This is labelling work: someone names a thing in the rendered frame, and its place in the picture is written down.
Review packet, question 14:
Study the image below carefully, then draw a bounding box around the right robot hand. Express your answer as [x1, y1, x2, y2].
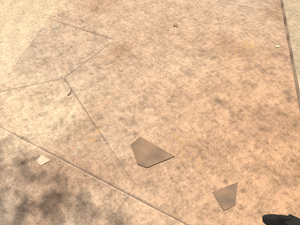
[262, 214, 300, 225]

